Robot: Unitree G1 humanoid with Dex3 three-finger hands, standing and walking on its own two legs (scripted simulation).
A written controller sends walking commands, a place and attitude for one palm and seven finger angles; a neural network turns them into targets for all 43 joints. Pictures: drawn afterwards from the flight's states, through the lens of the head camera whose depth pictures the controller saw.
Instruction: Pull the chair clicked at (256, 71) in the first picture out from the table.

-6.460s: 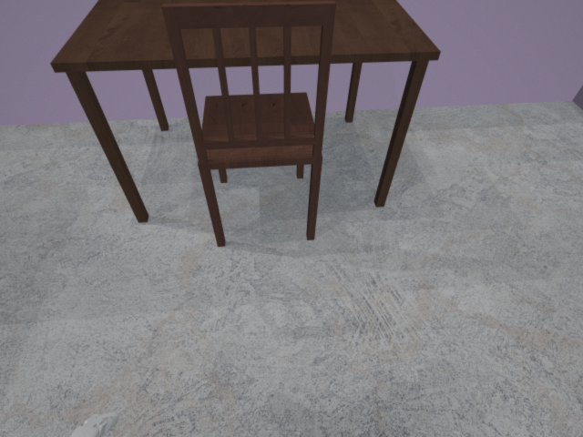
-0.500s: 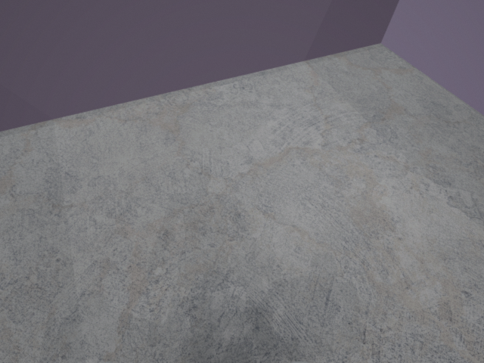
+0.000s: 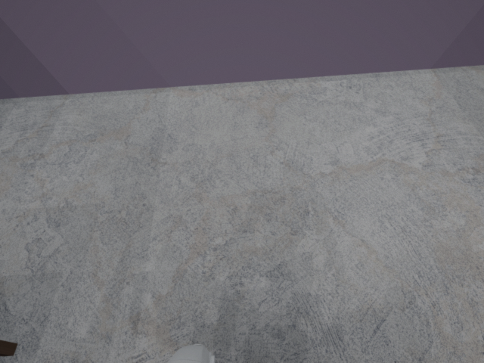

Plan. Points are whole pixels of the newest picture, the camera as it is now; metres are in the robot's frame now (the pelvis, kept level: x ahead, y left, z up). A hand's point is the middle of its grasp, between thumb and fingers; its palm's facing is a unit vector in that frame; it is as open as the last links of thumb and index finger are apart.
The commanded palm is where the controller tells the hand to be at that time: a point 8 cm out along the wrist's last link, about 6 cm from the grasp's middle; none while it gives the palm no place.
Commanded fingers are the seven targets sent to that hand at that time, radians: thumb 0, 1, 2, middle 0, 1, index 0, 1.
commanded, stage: turn to face it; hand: left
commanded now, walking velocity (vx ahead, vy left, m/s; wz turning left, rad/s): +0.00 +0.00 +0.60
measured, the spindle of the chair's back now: out of the picture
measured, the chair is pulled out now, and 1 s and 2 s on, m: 0.00 0.00 0.00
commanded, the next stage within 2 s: none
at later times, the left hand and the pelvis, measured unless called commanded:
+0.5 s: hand out of the picture +0.09 +0.27 -0.15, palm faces +0.29 -0.92 -0.26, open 7.4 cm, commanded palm none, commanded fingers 0.00 0.90 0.90 -0.20 -0.30 -0.20 -0.30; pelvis +0.02 +0.03 +0.00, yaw +16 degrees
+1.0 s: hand out of the picture -0.05 +0.19 -0.16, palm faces +0.59 -0.76 -0.27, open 7.4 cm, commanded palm none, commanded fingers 0.00 0.90 0.90 -0.20 -0.30 -0.20 -0.30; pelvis +0.03 +0.00 +0.00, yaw +36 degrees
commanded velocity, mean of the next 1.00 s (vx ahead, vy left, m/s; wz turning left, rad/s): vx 0.00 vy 0.00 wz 0.60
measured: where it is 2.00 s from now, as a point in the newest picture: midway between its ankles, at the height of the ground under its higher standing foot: outside the picture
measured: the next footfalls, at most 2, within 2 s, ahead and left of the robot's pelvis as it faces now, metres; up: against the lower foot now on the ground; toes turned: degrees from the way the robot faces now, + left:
left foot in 0.12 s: +0.01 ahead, +0.14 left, +0.00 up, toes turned +11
right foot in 0.60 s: +0.10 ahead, -0.09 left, +0.00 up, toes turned +17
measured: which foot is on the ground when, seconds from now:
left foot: up 0.00-0.10, down 0.12-0.60, up 0.62-1.00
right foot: down 0.00-0.12, up 0.14-0.58, down 0.60-1.00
